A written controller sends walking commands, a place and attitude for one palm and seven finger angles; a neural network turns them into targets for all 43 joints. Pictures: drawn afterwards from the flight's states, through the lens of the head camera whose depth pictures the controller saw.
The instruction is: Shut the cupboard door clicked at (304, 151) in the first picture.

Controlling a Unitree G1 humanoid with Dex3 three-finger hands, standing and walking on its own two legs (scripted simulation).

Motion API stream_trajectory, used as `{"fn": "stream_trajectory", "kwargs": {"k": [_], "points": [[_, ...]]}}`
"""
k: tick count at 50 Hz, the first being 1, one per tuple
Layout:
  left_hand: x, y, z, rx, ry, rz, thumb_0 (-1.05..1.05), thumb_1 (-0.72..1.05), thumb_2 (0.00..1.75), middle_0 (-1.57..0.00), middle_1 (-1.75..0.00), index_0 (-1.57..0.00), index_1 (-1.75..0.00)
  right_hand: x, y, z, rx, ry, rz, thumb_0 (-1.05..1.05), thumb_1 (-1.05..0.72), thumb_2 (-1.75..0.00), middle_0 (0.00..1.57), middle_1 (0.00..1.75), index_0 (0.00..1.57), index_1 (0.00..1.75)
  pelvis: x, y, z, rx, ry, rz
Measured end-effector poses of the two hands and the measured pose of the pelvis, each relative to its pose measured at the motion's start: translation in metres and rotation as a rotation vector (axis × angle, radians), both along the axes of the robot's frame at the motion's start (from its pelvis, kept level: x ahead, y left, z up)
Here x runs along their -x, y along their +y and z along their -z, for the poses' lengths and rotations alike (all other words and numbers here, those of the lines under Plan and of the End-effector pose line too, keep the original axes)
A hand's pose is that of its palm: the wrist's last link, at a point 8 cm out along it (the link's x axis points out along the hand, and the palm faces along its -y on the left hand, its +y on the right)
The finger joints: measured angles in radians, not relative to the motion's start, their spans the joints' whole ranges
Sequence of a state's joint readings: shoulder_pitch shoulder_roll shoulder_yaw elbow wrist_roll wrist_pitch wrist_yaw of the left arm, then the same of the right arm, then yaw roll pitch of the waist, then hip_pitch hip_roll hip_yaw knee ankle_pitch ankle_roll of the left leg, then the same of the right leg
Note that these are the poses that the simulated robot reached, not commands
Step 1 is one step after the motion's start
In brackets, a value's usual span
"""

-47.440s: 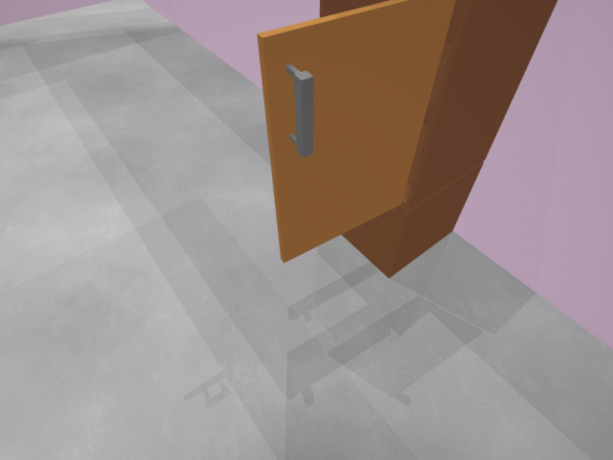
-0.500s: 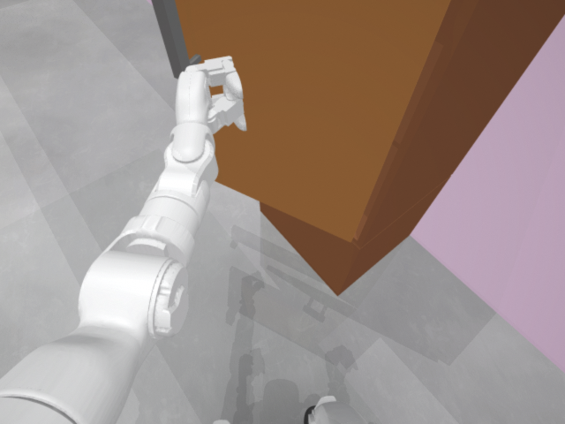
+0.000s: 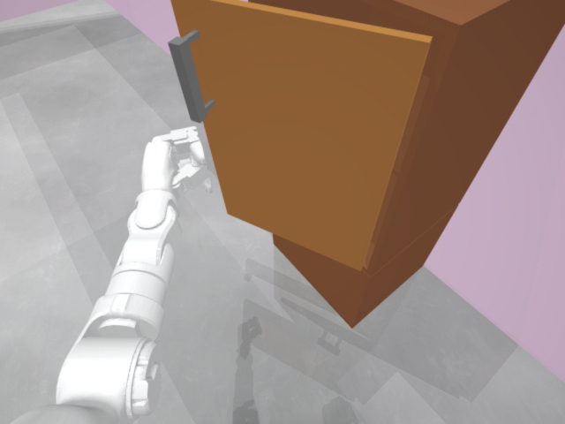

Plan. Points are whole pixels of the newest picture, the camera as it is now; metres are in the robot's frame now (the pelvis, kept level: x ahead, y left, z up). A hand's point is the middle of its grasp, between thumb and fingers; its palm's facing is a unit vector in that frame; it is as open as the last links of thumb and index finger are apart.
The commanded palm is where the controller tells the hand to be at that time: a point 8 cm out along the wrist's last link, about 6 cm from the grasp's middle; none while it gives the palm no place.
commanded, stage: draw the hand back to the body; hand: left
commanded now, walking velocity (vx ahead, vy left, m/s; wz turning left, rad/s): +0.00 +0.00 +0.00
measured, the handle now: (196, 77) +0.68 +0.13 +0.14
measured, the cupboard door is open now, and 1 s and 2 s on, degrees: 23 23 23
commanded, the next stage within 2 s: step back with the hand held close in 1.28 s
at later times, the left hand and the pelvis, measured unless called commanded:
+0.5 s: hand (93, 272) +0.27 +0.19 +0.15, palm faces +0.25 -0.94 -0.22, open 3.4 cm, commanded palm +0.24 +0.23 +0.18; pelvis +0.00 -0.01 +0.02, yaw +4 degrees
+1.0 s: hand out of the picture +0.17 +0.29 +0.18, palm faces +0.54 -0.71 -0.45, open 6.8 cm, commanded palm +0.13 +0.31 +0.19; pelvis +0.01 +0.01 +0.02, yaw +3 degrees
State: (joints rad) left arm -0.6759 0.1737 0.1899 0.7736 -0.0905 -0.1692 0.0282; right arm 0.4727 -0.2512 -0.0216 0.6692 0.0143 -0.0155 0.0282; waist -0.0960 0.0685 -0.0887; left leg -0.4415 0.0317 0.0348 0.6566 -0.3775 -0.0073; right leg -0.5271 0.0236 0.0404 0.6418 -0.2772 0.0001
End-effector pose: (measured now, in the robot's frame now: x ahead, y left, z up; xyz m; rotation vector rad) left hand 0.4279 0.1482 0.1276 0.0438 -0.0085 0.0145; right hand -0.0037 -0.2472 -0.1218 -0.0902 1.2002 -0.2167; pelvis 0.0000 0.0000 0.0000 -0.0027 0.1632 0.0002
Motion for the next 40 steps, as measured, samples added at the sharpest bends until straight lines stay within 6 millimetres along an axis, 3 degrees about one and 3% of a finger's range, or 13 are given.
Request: {"fn": "stream_trajectory", "kwargs": {"k": [3, 9, 13, 17, 23, 29, 34, 40], "points": [[0.026, 0.010, -0.008, 0.039, -0.027, 0.005, 0.02, 0.90, 0.90, -1.30, -1.50, -1.30, -1.50, -0.037, -0.006, -0.008, 0.035, -0.094, -0.034, 0.01, -0.90, -0.90, 0.21, 0.30, 0.20, 0.30, -0.002, -0.001, -0.004, 0.006, -0.044, -0.015], [0.066, 0.021, -0.043, 0.000, -0.136, 0.026, 0.02, 0.90, 0.90, -1.30, -1.49, -1.30, -1.49, -0.130, -0.004, -0.035, 0.066, -0.367, -0.136, 0.01, -0.91, -0.90, 0.20, 0.30, 0.20, 0.30, 0.000, -0.003, -0.007, 0.002, -0.108, -0.038], [0.091, 0.035, -0.044, -0.059, -0.104, 0.000, 0.01, 0.90, 0.90, -1.25, -1.44, -1.25, -1.44, -0.182, 0.009, -0.060, 0.049, -0.526, -0.184, 0.01, -0.91, -0.90, 0.20, 0.30, 0.19, 0.30, 0.002, -0.004, -0.010, -0.006, -0.144, -0.043], [0.128, 0.051, -0.038, -0.116, -0.127, -0.068, 0.01, 0.90, 0.90, -1.18, -1.36, -1.18, -1.36, -0.213, 0.026, -0.082, 0.027, -0.618, -0.222, 0.01, -0.91, -0.90, 0.20, 0.30, 0.20, 0.30, 0.002, -0.007, -0.013, -0.010, -0.168, -0.046], [0.178, 0.079, -0.032, -0.175, -0.124, -0.185, 0.02, 0.90, 0.90, -1.04, -1.20, -1.04, -1.20, -0.224, 0.047, -0.085, 0.011, -0.602, -0.304, 0.01, -0.91, -0.90, 0.20, 0.30, 0.20, 0.30, 0.000, -0.009, -0.017, -0.005, -0.198, -0.066], [0.206, 0.103, -0.051, -0.258, -0.158, -0.285, 0.02, 0.89, 0.90, -0.88, -1.03, -0.88, -1.03, -0.211, 0.059, -0.066, -0.017, -0.525, -0.325, 0.01, -0.90, -0.90, 0.21, 0.30, 0.20, 0.30, -0.003, -0.005, -0.019, -0.003, -0.213, -0.073], [0.224, 0.119, -0.063, -0.317, -0.176, -0.335, 0.02, 0.89, 0.90, -0.75, -0.88, -0.75, -0.88, -0.194, 0.059, -0.052, -0.033, -0.464, -0.291, 0.01, -0.90, -0.90, 0.21, 0.30, 0.20, 0.30, -0.008, -0.001, -0.021, -0.004, -0.214, -0.062], [0.253, 0.142, -0.057, -0.375, -0.109, -0.401, 0.01, 0.89, 0.90, -0.58, -0.70, -0.58, -0.70, -0.181, 0.047, -0.046, -0.007, -0.423, -0.248, 0.01, -0.90, -0.90, 0.21, 0.30, 0.20, 0.30, -0.011, 0.001, -0.021, -0.001, -0.215, -0.051]]}}
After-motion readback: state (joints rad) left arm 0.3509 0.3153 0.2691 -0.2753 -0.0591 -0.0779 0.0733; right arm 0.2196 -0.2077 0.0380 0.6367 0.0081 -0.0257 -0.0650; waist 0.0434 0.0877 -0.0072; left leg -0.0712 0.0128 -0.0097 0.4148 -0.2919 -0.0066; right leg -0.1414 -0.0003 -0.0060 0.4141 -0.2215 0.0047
